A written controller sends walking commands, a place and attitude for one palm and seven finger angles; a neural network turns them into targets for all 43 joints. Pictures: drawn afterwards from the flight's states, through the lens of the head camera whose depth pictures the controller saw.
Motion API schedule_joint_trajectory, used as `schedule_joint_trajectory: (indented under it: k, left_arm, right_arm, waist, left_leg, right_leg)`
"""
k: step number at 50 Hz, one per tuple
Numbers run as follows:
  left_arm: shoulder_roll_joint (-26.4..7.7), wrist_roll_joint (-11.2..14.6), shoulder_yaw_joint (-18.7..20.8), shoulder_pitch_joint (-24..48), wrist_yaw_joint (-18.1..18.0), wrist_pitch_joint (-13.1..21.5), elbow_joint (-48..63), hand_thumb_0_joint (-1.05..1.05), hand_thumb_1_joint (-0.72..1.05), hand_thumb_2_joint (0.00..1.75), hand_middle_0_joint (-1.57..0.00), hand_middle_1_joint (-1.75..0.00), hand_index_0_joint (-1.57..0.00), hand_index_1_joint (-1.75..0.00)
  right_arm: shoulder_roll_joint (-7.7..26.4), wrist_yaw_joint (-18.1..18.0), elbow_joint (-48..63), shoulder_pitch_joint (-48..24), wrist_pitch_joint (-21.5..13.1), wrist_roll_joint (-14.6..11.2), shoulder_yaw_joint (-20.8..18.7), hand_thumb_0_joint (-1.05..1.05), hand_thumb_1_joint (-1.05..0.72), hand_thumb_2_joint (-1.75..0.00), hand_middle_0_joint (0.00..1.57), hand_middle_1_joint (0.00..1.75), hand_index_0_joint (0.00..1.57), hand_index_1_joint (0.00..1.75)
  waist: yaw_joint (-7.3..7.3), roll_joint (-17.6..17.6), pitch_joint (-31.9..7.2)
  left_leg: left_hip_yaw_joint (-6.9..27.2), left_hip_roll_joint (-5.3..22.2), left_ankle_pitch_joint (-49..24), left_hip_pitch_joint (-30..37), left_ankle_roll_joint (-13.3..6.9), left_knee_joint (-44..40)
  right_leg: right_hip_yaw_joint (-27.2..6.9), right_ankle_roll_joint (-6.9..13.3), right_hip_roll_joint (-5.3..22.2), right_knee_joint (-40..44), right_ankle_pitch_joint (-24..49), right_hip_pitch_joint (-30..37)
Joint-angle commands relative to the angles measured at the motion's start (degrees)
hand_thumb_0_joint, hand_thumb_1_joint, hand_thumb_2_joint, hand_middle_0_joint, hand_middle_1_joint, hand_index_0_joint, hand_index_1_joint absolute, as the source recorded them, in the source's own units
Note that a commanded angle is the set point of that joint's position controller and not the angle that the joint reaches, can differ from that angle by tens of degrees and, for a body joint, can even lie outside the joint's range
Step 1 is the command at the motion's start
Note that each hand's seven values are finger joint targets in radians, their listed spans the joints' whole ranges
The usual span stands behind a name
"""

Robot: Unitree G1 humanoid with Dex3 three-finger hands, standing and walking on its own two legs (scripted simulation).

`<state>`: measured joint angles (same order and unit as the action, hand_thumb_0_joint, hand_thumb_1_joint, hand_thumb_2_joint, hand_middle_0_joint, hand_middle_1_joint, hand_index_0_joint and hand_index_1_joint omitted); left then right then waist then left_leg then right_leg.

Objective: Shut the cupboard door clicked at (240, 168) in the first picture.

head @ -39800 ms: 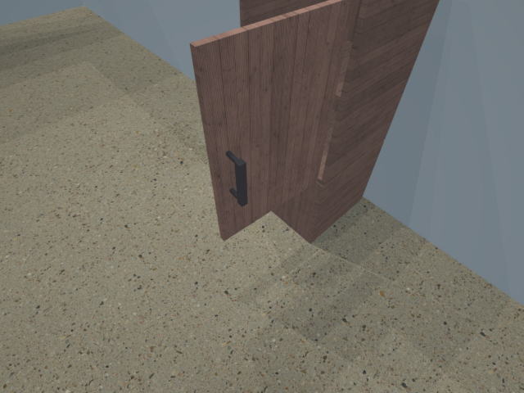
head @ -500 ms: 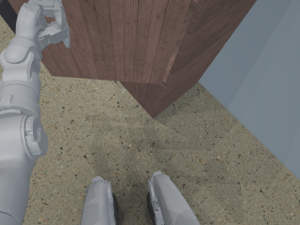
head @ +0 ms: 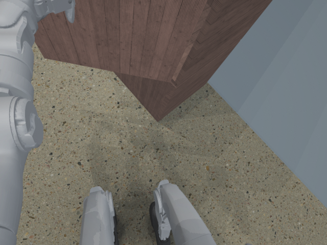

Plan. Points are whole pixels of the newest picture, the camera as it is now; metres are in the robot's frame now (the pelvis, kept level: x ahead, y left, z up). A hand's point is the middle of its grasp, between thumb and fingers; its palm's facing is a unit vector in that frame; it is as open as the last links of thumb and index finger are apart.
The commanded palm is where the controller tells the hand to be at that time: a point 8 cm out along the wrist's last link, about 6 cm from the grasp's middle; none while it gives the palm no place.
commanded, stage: pull the fist back off the door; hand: left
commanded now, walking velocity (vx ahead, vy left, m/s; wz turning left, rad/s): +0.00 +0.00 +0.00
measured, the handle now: out of the picture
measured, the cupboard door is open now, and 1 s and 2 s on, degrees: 42 38 38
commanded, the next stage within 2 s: draw the hand back to the body in 0.92 s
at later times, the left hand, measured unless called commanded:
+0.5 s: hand out of the picture +0.61 +0.08 +0.10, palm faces +0.10 -0.99 -0.02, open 3.1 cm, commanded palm +0.56 +0.11 +0.10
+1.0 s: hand (96, 30) +0.54 +0.07 +0.10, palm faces +0.10 -0.99 -0.07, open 3.1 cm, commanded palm +0.51 +0.12 +0.10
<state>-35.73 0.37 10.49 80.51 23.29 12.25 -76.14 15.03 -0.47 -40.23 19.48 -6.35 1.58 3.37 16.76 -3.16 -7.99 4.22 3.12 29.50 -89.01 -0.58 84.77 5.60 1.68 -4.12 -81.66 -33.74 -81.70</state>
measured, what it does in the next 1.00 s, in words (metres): stands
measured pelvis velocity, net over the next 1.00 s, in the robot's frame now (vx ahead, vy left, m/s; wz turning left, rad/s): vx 0.04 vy -0.02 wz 0.07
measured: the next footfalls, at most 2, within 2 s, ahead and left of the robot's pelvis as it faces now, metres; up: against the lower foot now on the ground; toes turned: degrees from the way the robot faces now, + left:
none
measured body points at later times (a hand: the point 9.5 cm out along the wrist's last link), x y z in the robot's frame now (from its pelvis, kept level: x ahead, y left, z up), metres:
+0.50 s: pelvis +0.01 +0.00 +0.03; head +0.20 +0.01 +0.44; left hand +0.59 +0.13 +0.11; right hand -0.05 -0.22 -0.08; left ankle +0.06 +0.11 -0.57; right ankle +0.03 -0.11 -0.57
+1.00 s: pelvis +0.04 -0.02 +0.05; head +0.18 -0.01 +0.47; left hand +0.53 +0.12 +0.10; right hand +0.10 -0.28 -0.08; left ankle +0.06 +0.11 -0.57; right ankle +0.03 -0.11 -0.57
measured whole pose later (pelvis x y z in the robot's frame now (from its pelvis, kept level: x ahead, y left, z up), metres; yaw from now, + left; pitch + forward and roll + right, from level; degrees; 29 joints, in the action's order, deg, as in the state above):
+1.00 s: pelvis +0.04 -0.02 +0.05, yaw +4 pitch +28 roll -1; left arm -9.5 -2.8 10.2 50.9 -11.6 30.5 -62.8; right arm 13.9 5.6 -37.2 15.9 2.4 4.2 -2.1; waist 9.1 -2.4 -9.9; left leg 1.4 1.5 29.1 -71.0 1.2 72.5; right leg 2.8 2.9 -2.4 -73.5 -35.0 -66.1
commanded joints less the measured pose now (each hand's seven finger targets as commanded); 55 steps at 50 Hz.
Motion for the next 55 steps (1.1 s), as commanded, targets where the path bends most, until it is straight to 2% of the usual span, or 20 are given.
schedule_joint_trajectory:
  k: [1, 2, 3, 6, 8, 10, 12, 15, 20, 23, 27, 29, 31, 34, 35, 42, 45, 48, 52, 55]
  left_arm:
    - [-0.9, 0.9, -0.9, 37.0, 0.9, 3.5, 15.2, 0.0, 0.9, 0.9, -1.3, -1.5, -1.3, -1.5]
    - [-0.7, 0.6, -1.1, 36.5, 1.1, 2.7, 13.2, 0.0, 0.9, 0.9, -1.3, -1.5, -1.3, -1.5]
    - [-3.8, 4.6, 10.6, 37.0, -10.5, 1.8, 15.0, 0.0, 0.9, 0.9, -1.3, -1.5, -1.3, -1.5]
    - [1.9, 2.0, 9.9, 32.9, -23.1, 1.0, 11.3, 0.0, 0.9, 0.9, -1.3, -1.5, -1.3, -1.5]
    - [2.9, -0.8, 10.6, 33.2, -30.8, 2.5, 13.9, 0.0, 0.9, 0.9, -1.3, -1.5, -1.3, -1.5]
    - [1.2, -6.6, 11.1, 31.4, -37.8, 5.7, 15.4, 0.0, 0.9, 0.9, -1.3, -1.5, -1.3, -1.5]
    - [-0.8, -11.7, 9.6, 30.0, -40.1, 8.2, 16.1, 0.0, 0.9, 0.9, -1.3, -1.5, -1.3, -1.5]
    - [1.1, -13.1, 6.8, 27.9, -37.9, 10.1, 16.0, 0.0, 0.9, 0.9, -1.3, -1.5, -1.3, -1.5]
    - [2.0, -4.9, 9.7, 21.1, -31.8, 9.0, 17.0, 0.0, 0.9, 0.9, -1.3, -1.5, -1.3, -1.5]
    - [3.8, -2.7, 10.5, 15.9, -31.8, 10.7, 18.6, 0.0, 0.9, 0.9, -1.3, -1.5, -1.3, -1.5]
    - [7.6, -3.2, 9.8, 6.6, -33.7, 15.1, 18.8, 0.0, 0.9, 0.9, -1.3, -1.5, -1.3, -1.5]
    - [11.1, -4.1, 6.9, 3.9, -34.0, 16.2, 16.8, 0.0, 0.9, 0.9, -1.3, -1.5, -1.3, -1.5]
    - [11.5, -4.4, 6.6, 2.0, -33.8, 17.1, 16.6, 0.0, 0.9, 0.9, -1.3, -1.5, -1.3, -1.5]
    - [14.8, -3.4, 4.5, -0.5, -33.2, 18.1, 18.4, 0.0, 0.9, 0.9, -1.3, -1.5, -1.3, -1.5]
    - [16.2, -2.8, 3.6, 0.0, -33.0, 18.9, 21.1, 0.0, 0.9, 0.9, -1.3, -1.5, -1.3, -1.5]
    - [19.6, -1.4, 0.7, -3.0, -33.5, 23.6, 31.7, 0.0, 0.9, 0.9, -1.3, -1.5, -1.3, -1.5]
    - [20.6, -2.9, -1.4, -0.3, -34.4, 23.7, 30.0, 0.0, 0.9, 0.9, -1.3, -1.5, -1.3, -1.5]
    - [18.6, -3.5, 0.1, 0.7, -35.4, 22.2, 24.9, 0.0, 0.9, 0.9, -1.3, -1.5, -1.3, -1.5]
    - [16.8, -2.4, 2.4, -1.4, -35.0, 21.1, 20.9, 0.0, 0.9, 0.9, -1.3, -1.5, -1.3, -1.5]
    - [12.1, -1.0, 7.1, -11.4, -33.5, 21.4, 27.5, 0.0, 0.9, 0.9, -1.3, -1.5, -1.3, -1.5]
  right_arm:
    - [12.1, -1.1, -0.5, 14.6, -1.1, 0.3, -4.4, 0.0, -0.9, -0.9, 0.2, 0.3, 0.2, 0.3]
    - [12.0, -1.1, -0.6, 14.5, -1.1, 0.3, -4.2, 0.0, -0.9, -0.9, 0.2, 0.3, 0.2, 0.3]
    - [10.8, -0.6, 1.7, 18.6, -0.9, 1.8, -3.3, 0.0, -0.9, -0.9, 0.2, 0.3, 0.2, 0.3]
    - [10.2, 2.0, 1.7, 18.4, 0.0, 3.2, -3.8, 0.0, -0.9, -0.9, 0.2, 0.3, 0.2, 0.3]
    - [9.8, 3.6, 2.1, 19.3, 0.6, 4.5, -4.1, 0.0, -0.9, -0.9, 0.2, 0.3, 0.2, 0.3]
    - [9.4, 5.4, 2.2, 19.4, 0.9, 5.9, -4.4, 0.0, -0.9, -0.9, 0.2, 0.3, 0.2, 0.3]
    - [9.7, 6.9, 2.0, 19.9, 2.1, 6.3, -4.9, 0.0, -0.9, -0.9, 0.2, 0.3, 0.2, 0.3]
    - [9.7, 7.9, 2.5, 20.5, 3.6, 5.8, -5.7, 0.0, -0.9, -0.9, 0.2, 0.3, 0.2, 0.3]
    - [9.6, 6.7, 4.0, 19.4, 4.9, 3.6, -5.6, 0.0, -0.9, -0.9, 0.2, 0.3, 0.2, 0.3]
    - [8.8, 6.4, 4.2, 18.9, 5.0, 3.4, -5.6, 0.0, -0.9, -0.9, 0.2, 0.3, 0.2, 0.3]
    - [7.8, 7.0, 4.1, 18.5, 5.3, 3.7, -6.3, 0.0, -0.9, -0.9, 0.2, 0.3, 0.2, 0.3]
    - [7.6, 7.3, 3.8, 18.2, 5.9, 3.8, -6.7, 0.0, -0.9, -0.9, 0.2, 0.3, 0.2, 0.3]
    - [7.8, 7.4, 4.0, 17.7, 6.4, 3.7, -7.1, 0.0, -0.9, -0.9, 0.2, 0.3, 0.2, 0.3]
    - [7.6, 7.2, 4.6, 16.1, 7.3, 3.2, -7.6, 0.0, -0.9, -0.9, 0.2, 0.3, 0.2, 0.3]
    - [7.5, 7.2, 4.9, 15.8, 7.3, 3.3, -7.9, 0.0, -0.9, -0.9, 0.2, 0.3, 0.2, 0.3]
    - [6.7, 6.4, 5.1, 11.8, 8.0, 2.7, -8.8, 0.0, -0.9, -0.9, 0.2, 0.3, 0.2, 0.3]
    - [6.7, 5.8, 4.1, 11.4, 8.4, 2.8, -8.8, 0.0, -0.9, -0.9, 0.2, 0.3, 0.2, 0.3]
    - [6.8, 5.3, 3.5, 10.2, 9.0, 2.7, -8.6, 0.0, -0.9, -0.9, 0.2, 0.3, 0.2, 0.3]
    - [6.3, 4.8, 4.5, 8.8, 9.2, 2.6, -7.7, 0.0, -0.9, -0.9, 0.2, 0.3, 0.2, 0.3]
    - [6.5, 4.7, 7.8, 8.0, 9.6, 2.1, -7.6, 0.0, -0.9, -0.9, 0.2, 0.3, 0.2, 0.3]
  waist:
    - [6.41, -17.7, -36.6]
    - [6.4, -17.2, -35.7]
    - [3.98, -16.2, -35.5]
    - [4.16, -14.0, -33.7]
    - [3.28, -15.2, -34.9]
    - [2.24, -17.0, -37.3]
    - [2.57, -17.1, -38.5]
    - [3.0, -15.4, -38.8]
    - [0.37, -10.8, -39.6]
    - [-0.73, -7.6, -37.0]
    - [-2.52, -4.5, -33.2]
    - [-1.61, -1.8, -29.0]
    - [-2.23, -1.5, -28.3]
    - [-2.98, -1.0, -29.1]
    - [-3.45, -3.2, -30.6]
    - [-5.23, -4.8, -37.6]
    - [-3.32, -2.8, -34.4]
    - [-2.58, 0.9, -31.2]
    - [-4.21, 1.0, -32.0]
    - [-9.91, -0.7, -39.5]
  left_leg:
    - [4.0, 0.1, -19.2, 44.9, -2.8, -5.3]
    - [3.8, -0.1, -18.3, 43.7, -2.8, -5.3]
    - [4.8, 1.1, -15.7, 40.3, -2.4, -7.0]
    - [6.4, 1.3, -11.7, 38.8, -1.5, -9.0]
    - [6.2, 1.0, -11.6, 39.3, -1.1, -9.6]
    - [5.8, 0.9, -14.0, 40.4, -0.7, -9.0]
    - [4.7, 0.7, -15.8, 40.1, -0.7, -8.5]
    - [4.0, 0.2, -16.2, 41.3, -0.8, -10.3]
    - [1.8, -0.7, -15.2, 38.8, -1.3, -13.3]
    - [0.7, -0.8, -16.6, 37.8, -1.5, -14.2]
    - [-0.9, -1.3, -19.3, 37.5, -1.3, -14.6]
    - [-1.9, -1.7, -17.8, 35.0, -1.6, -14.8]
    - [-2.5, -2.1, -17.8, 34.8, -1.6, -15.1]
    - [-2.9, -2.6, -18.7, 36.6, -1.5, -15.6]
    - [-3.0, -2.8, -20.7, 39.1, -1.4, -15.6]
    - [-3.0, -3.0, -27.1, 47.0, -1.0, -15.0]
    - [-2.8, -3.0, -25.6, 45.5, -1.3, -14.7]
    - [-3.2, -3.3, -20.7, 40.5, -1.6, -14.6]
    - [-4.0, -3.8, -19.4, 36.6, -1.5, -14.9]
    - [-4.6, -3.9, -23.8, 42.1, -1.1, -17.8]
  right_leg:
    - [-1.6, 1.0, -1.0, 11.5, 13.9, -0.6]
    - [-1.7, 1.2, -1.1, 11.8, 13.6, -0.1]
    - [-1.8, 0.7, -0.6, 12.1, 12.7, 1.9]
    - [-1.0, -0.1, -0.2, 11.2, 10.3, 0.0]
    - [-1.0, -0.3, -0.1, 11.3, 10.2, 1.0]
    - [-0.9, -0.3, -0.1, 10.3, 10.6, 0.5]
    - [-1.3, -0.1, 0.0, 10.6, 11.4, 2.6]
    - [-1.7, 0.1, -0.2, 12.6, 12.8, 7.2]
    - [-3.2, -0.2, -0.6, 16.4, 15.5, 18.0]
    - [-3.6, -0.6, -0.4, 17.6, 17.9, 21.1]
    - [-4.0, -0.8, -0.1, 18.0, 22.4, 23.3]
    - [-4.4, -1.0, 0.1, 18.9, 23.2, 24.2]
    - [-4.9, -1.0, 0.4, 19.1, 24.7, 25.5]
    - [-5.1, -0.9, 0.7, 19.3, 26.7, 27.0]
    - [-5.2, -0.8, 0.8, 19.0, 28.8, 27.0]
    - [-5.3, -1.1, 1.4, 18.0, 35.3, 29.3]
    - [-5.5, -1.5, 1.6, 18.1, 34.8, 27.9]
    - [-6.2, -2.0, 1.9, 19.1, 32.2, 28.8]
    - [-7.3, -2.1, 2.2, 18.9, 33.9, 32.7]
    - [-7.5, -1.5, 2.2, 19.1, 38.7, 40.3]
